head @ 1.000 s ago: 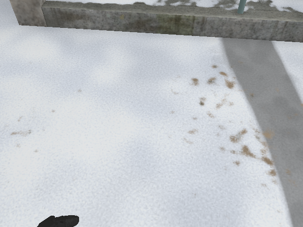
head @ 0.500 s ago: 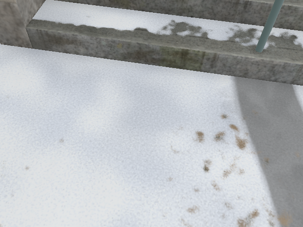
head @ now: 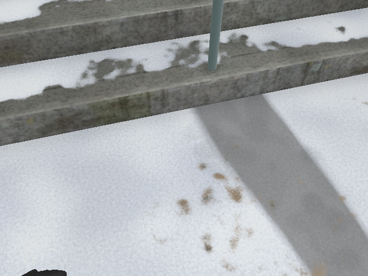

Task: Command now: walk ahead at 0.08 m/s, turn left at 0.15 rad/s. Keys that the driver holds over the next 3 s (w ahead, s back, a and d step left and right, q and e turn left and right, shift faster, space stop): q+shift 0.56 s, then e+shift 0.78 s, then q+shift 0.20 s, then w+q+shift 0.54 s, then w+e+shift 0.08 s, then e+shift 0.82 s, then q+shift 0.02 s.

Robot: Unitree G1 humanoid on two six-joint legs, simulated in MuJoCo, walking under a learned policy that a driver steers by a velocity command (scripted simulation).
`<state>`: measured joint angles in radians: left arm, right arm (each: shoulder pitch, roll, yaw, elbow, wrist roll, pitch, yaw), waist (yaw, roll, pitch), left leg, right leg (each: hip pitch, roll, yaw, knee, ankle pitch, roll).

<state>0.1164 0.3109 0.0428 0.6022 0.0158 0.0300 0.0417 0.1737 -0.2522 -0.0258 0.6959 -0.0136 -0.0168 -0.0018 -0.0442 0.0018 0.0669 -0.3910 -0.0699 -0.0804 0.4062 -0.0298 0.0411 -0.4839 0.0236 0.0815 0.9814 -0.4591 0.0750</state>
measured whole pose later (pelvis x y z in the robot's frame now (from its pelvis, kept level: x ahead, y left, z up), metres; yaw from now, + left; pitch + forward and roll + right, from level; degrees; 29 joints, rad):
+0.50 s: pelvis +0.01 +0.00 +0.00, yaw +24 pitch +2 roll -1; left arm 0.13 0.27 0.06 0.67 0.00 0.02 0.03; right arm 0.18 -0.30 -0.08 0.60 0.02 0.07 0.02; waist 0.01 0.00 0.04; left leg -0.47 0.08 0.02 0.82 -0.34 -0.08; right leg -0.22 -0.09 -0.18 0.48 -0.28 0.02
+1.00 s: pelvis +0.00 +0.05 +0.00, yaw +19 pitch +1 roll +1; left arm 0.24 0.28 0.07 0.70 -0.02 0.07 0.01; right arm 0.09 -0.23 -0.05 0.68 -0.02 0.02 -0.04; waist 0.02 -0.01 0.03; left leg -0.22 0.02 0.22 0.44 -0.25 0.05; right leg -0.47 -0.10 -0.03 0.94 -0.41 0.09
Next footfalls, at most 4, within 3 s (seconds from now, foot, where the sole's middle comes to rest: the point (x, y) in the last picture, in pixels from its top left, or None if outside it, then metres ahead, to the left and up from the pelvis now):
0.14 right None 0.08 -0.12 -0.77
0.56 left None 0.00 0.15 -0.77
1.16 right None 0.07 -0.09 -0.77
1.82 left None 0.13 0.18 -0.77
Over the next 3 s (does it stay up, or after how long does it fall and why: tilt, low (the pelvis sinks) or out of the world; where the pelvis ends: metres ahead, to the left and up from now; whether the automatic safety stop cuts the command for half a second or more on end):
stays up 0.66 0.33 0.00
